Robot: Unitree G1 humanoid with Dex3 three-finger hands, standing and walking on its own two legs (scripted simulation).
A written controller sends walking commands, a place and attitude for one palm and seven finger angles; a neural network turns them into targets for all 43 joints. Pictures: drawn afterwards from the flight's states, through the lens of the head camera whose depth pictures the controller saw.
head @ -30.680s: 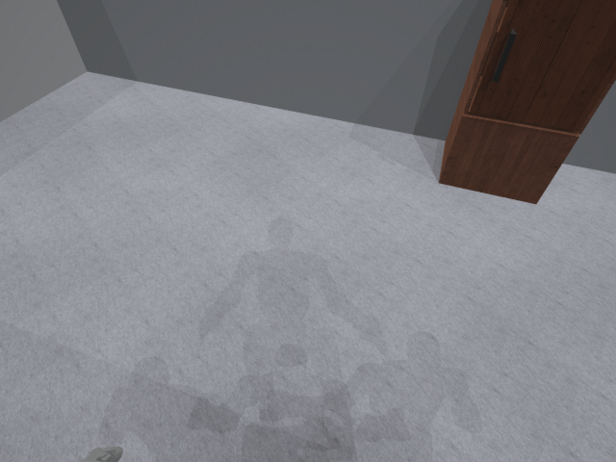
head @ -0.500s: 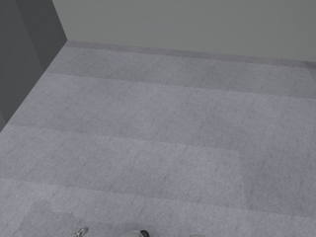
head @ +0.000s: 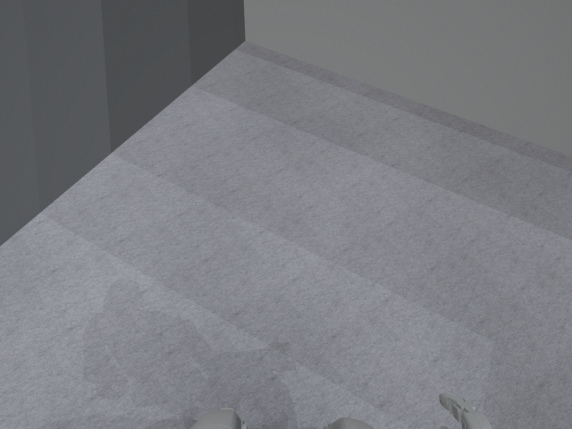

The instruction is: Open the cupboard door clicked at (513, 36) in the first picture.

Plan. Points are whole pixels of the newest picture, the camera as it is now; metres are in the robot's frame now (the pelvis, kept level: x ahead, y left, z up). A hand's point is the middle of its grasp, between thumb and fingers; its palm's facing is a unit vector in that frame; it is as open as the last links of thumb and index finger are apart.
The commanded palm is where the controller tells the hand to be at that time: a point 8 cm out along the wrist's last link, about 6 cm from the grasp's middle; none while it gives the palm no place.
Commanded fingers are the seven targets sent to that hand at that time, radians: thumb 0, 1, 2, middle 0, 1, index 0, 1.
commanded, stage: turn to face it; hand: left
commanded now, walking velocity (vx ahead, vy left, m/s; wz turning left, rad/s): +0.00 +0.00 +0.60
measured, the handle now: out of the picture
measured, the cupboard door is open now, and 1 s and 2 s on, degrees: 40 40 40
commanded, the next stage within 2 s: none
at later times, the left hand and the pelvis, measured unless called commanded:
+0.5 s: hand out of the picture +0.04 +0.15 -0.14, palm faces +0.31 -0.92 -0.24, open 7.4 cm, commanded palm none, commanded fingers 0.00 0.90 0.90 -0.20 -0.30 -0.20 -0.30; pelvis +0.04 -0.05 +0.02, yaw +19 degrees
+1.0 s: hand out of the picture +0.06 +0.20 -0.14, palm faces +0.56 -0.79 -0.26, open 7.4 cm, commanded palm none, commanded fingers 0.00 0.90 0.90 -0.20 -0.30 -0.20 -0.30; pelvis +0.08 -0.04 +0.02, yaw +36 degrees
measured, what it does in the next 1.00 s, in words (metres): steps on the spot, turning left: right foot, then left foot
